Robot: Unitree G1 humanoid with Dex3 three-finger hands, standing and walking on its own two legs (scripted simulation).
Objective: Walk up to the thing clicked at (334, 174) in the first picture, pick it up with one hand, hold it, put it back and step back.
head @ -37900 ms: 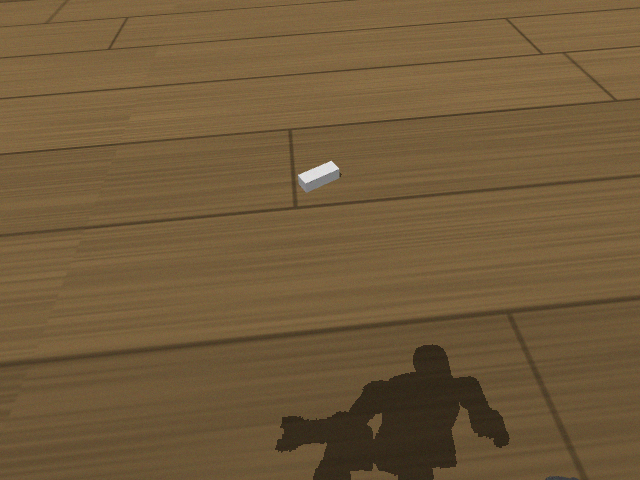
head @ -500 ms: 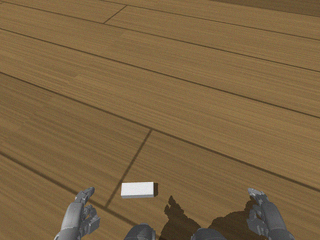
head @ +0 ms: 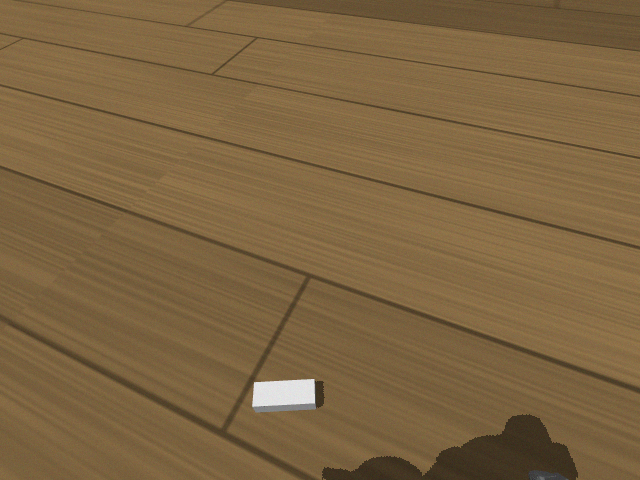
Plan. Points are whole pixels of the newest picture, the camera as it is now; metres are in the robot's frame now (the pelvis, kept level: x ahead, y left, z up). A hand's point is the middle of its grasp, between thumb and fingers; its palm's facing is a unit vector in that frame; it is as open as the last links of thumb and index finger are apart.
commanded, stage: stand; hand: left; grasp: from above
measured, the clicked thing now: (285, 395) +0.44 +0.18 -0.74
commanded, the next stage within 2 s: step back in 1.94 s
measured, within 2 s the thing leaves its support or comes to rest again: neither
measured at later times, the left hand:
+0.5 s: hand out of the picture +0.06 +0.23 -0.15, palm faces +0.01 -0.94 -0.33, open 7.4 cm
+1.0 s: hand out of the picture +0.08 +0.23 -0.15, palm faces +0.00 -0.94 -0.34, open 7.4 cm
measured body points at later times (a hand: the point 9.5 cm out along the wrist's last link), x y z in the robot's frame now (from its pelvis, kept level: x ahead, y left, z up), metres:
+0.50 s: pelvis -0.01 -0.01 +0.01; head -0.01 -0.01 +0.46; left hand +0.05 +0.28 -0.13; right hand +0.05 -0.30 -0.13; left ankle +0.03 +0.11 -0.74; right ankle +0.00 -0.13 -0.74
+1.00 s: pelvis +0.01 -0.01 +0.01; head +0.01 -0.02 +0.46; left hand +0.08 +0.28 -0.13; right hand +0.07 -0.30 -0.13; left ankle +0.03 +0.11 -0.74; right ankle +0.00 -0.13 -0.74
